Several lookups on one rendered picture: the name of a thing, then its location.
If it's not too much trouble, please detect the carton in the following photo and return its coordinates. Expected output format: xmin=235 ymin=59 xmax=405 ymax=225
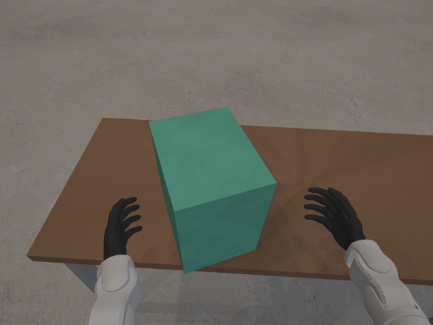
xmin=148 ymin=107 xmax=277 ymax=274

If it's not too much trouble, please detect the right robot hand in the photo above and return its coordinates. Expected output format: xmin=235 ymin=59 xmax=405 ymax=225
xmin=304 ymin=188 xmax=366 ymax=251

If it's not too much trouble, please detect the left robot hand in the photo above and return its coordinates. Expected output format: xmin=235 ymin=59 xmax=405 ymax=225
xmin=104 ymin=197 xmax=142 ymax=260

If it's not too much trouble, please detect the robot left forearm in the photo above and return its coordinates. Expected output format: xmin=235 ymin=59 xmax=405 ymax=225
xmin=85 ymin=255 xmax=142 ymax=325

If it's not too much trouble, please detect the table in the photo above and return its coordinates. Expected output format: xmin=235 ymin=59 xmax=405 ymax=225
xmin=26 ymin=118 xmax=433 ymax=325

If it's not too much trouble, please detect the robot right forearm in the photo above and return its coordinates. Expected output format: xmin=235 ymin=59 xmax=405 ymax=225
xmin=344 ymin=240 xmax=431 ymax=325

